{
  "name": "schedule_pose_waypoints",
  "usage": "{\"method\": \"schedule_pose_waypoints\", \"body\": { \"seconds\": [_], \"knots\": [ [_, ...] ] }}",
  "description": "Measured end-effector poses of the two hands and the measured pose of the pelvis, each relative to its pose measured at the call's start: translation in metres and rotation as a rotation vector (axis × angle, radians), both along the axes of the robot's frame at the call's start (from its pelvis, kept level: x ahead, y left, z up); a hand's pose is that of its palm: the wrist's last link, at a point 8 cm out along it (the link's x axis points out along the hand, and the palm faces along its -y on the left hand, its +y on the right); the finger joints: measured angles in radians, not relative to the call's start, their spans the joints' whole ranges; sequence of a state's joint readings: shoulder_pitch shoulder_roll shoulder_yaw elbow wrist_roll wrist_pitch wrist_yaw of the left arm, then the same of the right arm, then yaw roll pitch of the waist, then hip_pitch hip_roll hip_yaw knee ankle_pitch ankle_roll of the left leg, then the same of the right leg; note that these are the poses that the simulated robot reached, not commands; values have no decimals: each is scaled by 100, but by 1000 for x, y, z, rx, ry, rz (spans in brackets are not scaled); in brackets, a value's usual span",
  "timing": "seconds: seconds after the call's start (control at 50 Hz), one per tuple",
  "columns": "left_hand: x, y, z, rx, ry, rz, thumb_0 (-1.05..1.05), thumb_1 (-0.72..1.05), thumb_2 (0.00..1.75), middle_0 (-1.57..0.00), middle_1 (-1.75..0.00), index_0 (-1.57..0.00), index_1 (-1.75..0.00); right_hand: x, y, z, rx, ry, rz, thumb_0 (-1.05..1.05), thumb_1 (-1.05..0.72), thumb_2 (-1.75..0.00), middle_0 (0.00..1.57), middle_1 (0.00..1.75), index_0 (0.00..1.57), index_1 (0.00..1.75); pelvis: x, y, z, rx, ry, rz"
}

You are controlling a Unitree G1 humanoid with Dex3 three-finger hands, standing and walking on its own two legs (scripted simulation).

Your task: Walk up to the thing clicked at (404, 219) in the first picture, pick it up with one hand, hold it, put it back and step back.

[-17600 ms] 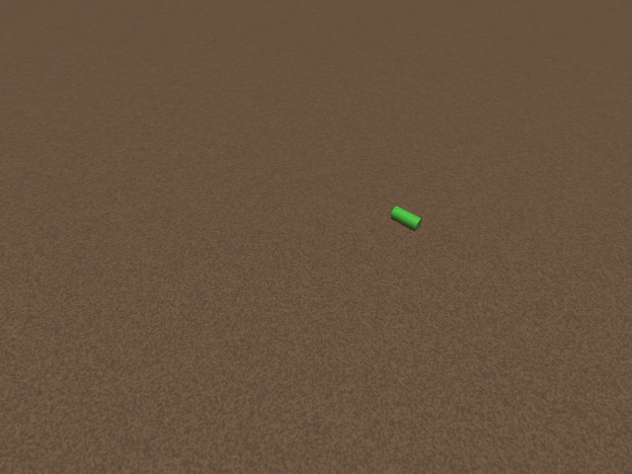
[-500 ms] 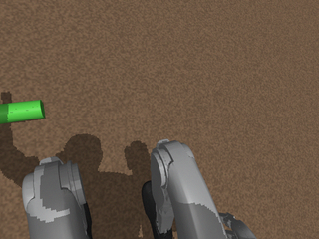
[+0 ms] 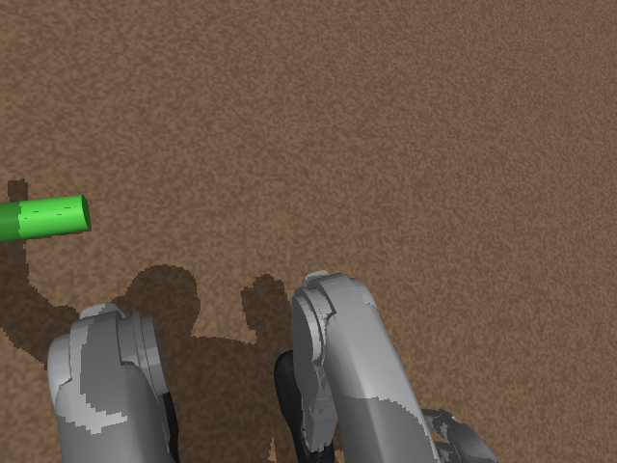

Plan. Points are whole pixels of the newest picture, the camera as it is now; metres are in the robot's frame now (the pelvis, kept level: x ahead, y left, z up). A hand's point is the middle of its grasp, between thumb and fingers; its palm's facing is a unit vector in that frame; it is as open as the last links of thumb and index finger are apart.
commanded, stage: approach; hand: left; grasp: from above
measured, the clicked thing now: (38, 217) +0.47 +0.31 -0.29
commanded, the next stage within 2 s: rest palm in 0.70 s
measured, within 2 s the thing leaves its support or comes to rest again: neither
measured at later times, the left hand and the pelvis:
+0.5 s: hand (33, 184) +0.48 +0.28 -0.17, palm faces -0.33 -0.03 -0.94, open 14.0 cm; pelvis +0.00 +0.00 +0.00, yaw +0 degrees
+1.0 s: hand (5, 230) +0.43 +0.32 -0.21, palm faces -0.48 -0.09 -0.87, open 14.2 cm; pelvis +0.00 +0.00 -0.01, yaw +0 degrees
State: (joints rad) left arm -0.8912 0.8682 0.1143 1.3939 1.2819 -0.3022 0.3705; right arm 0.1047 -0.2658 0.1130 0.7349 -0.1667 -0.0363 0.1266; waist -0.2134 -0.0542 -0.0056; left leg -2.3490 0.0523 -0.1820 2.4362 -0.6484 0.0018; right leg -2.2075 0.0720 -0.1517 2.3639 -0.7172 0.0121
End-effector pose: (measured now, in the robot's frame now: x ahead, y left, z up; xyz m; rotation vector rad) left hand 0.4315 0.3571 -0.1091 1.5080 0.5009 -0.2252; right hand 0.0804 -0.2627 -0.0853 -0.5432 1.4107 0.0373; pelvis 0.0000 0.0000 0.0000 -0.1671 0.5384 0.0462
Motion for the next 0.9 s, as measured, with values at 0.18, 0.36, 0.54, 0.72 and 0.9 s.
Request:
{"method": "schedule_pose_waypoints", "body": {
  "seconds": [0.18, 0.36, 0.54, 0.72, 0.9],
  "knots": [
    [-1, -5, -4, -4, 35, -18, 0, -53, 100, -11, -99, -11, -101, -2, 2, 0, 9, 6, 1, 0, -92, -90, 21, 30, 20, 29, -1, 0, 1, 1, 1, 1],
    [18, -47, -17, -37, -13, -127, 0, -52, 99, -9, -104, -11, -104, -12, 1, 5, -10, 11, 0, 0, -92, -90, 21, 30, 20, 29, -1, -1, -2, 1, 1, -1],
    [55, -78, 6, 24, -125, -86, 0, -52, 99, -9, -103, -10, -104, -27, -3, 6, 16, -10, -49, 0, -92, -90, 21, 30, 20, 29, 0, -3, 0, 12, 24, -12],
    [39, -59, -5, 52, 71, 62, 0, -53, 99, -8, -103, -9, -103, -42, 1, -4, 77, 14, -82, 0, -92, -90, 21, 30, 20, 29, -3, -4, 1, 28, 11, -15],
    [9, -38, -34, -57, 81, -30, 0, -53, 97, -9, -105, -10, -105, -33, -2, 1, 18, 85, -7, 0, -92, -90, 21, 30, 20, 30, -2, -3, -3, 8, -14, -3]
  ]
}}
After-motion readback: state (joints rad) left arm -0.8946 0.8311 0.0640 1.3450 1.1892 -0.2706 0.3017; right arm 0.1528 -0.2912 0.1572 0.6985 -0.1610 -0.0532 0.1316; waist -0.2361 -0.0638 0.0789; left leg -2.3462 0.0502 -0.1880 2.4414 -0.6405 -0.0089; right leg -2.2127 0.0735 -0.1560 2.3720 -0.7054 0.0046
